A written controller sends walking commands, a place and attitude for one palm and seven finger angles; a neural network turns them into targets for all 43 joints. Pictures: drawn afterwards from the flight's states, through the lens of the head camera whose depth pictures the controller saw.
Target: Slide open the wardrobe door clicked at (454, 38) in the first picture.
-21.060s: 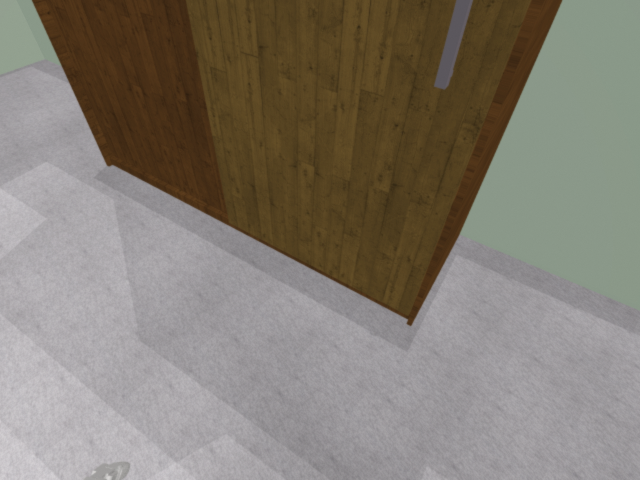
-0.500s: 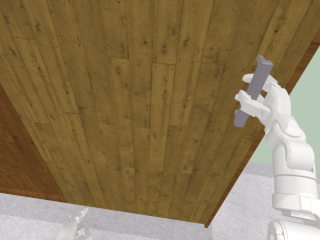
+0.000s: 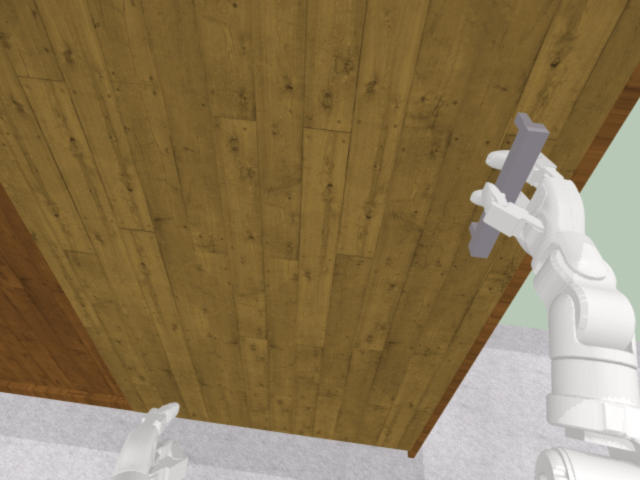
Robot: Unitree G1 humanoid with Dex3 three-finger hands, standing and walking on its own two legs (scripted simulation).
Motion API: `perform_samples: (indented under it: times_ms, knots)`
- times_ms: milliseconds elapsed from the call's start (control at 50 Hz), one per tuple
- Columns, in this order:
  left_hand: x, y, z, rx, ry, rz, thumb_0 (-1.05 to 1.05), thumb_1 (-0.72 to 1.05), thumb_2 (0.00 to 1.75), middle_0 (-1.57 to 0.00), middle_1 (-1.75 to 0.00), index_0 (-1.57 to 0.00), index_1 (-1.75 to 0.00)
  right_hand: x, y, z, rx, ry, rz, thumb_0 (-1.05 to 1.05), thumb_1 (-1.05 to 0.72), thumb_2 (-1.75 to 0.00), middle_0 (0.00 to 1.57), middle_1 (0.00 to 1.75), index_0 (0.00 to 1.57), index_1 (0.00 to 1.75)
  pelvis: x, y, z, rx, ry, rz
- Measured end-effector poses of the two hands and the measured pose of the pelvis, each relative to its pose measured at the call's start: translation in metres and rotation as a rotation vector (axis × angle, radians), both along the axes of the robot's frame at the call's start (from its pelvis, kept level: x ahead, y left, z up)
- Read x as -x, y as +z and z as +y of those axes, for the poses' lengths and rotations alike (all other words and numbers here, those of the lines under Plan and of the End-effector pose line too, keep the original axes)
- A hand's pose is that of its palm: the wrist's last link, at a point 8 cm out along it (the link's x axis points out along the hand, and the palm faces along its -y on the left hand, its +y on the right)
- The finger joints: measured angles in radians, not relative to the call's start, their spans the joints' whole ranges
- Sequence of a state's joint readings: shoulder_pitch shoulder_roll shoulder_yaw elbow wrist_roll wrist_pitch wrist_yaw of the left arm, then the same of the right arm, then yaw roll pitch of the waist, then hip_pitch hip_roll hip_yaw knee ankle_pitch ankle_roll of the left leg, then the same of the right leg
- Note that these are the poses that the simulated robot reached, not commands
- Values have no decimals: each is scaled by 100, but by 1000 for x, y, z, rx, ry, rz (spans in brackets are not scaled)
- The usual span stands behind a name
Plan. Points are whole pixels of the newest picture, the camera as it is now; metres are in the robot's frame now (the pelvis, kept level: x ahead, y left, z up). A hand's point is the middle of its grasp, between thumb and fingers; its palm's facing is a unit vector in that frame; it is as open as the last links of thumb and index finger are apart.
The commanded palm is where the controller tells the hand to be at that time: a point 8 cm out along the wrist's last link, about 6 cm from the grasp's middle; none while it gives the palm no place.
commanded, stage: grip the handle and tug to test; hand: right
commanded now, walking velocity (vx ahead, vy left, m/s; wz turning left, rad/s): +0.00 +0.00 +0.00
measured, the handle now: (499, 188) +0.43 -0.19 +0.21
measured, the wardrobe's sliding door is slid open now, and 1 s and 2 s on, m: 0.00 0.00 0.04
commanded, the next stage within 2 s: tug the door sideways, standing still in 0.26 s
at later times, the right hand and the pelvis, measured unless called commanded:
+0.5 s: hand (493, 208) +0.37 -0.17 +0.22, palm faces +0.08 +1.00 +0.00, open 6.1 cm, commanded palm +0.34 -0.21 +0.21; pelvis +0.02 -0.01 +0.00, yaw +0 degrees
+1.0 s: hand (484, 207) +0.37 -0.16 +0.22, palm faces +0.15 +0.99 -0.04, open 6.1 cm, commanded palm +0.34 -0.15 +0.21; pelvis -0.01 -0.02 +0.00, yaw -4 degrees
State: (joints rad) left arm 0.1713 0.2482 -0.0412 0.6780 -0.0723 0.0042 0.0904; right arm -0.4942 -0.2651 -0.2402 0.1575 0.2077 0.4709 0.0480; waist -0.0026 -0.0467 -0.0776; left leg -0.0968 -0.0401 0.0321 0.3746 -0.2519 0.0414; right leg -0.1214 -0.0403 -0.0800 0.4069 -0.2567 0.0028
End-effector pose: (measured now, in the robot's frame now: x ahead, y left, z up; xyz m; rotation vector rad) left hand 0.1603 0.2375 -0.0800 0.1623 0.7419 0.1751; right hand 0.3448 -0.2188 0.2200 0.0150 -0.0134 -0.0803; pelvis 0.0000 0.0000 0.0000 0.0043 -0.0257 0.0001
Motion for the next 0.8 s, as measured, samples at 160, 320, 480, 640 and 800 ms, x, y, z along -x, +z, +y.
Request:
perform_samples:
  times_ms: [160,320,480,640,800]
  knots:
    - [-1,1,1,14,19,-11,1,91,90,-20,-30,-20,-30,1,-1,1,6,0,-13,0,-74,-79,29,135,28,131,-6,0,-1,2,16,6]
    - [-8,2,3,14,33,-15,1,91,90,-20,-30,-20,-30,1,-1,0,10,16,-21,0,-75,-77,29,134,27,130,-15,-1,-3,1,28,15]
    - [-23,0,-2,-1,-3,-2,1,91,90,-20,-30,-20,-30,1,-1,0,13,6,-13,0,-73,-79,30,134,28,132,-21,-2,-5,-2,7,17]
    - [-36,-4,-21,3,-80,10,1,91,90,-20,-30,-20,-30,1,1,4,21,-51,3,0,-72,-83,31,135,30,135,-14,-2,-8,-3,-30,14]
    - [-33,-6,-42,30,-126,3,1,91,90,-20,-30,-20,-30,2,1,7,35,-74,4,0,-74,-84,30,136,27,136,-4,-3,-10,-3,-48,4]
